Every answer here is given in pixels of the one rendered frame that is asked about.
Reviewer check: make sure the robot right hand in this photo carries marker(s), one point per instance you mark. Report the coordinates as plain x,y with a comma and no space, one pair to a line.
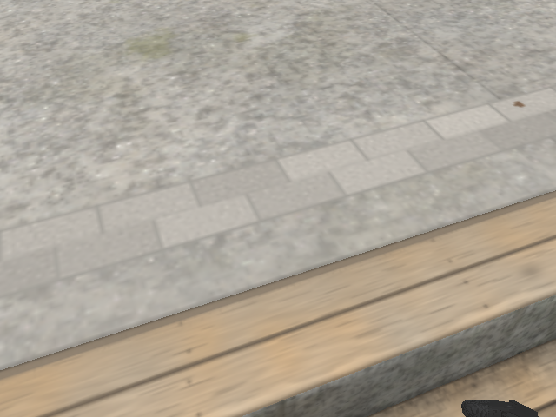
495,408

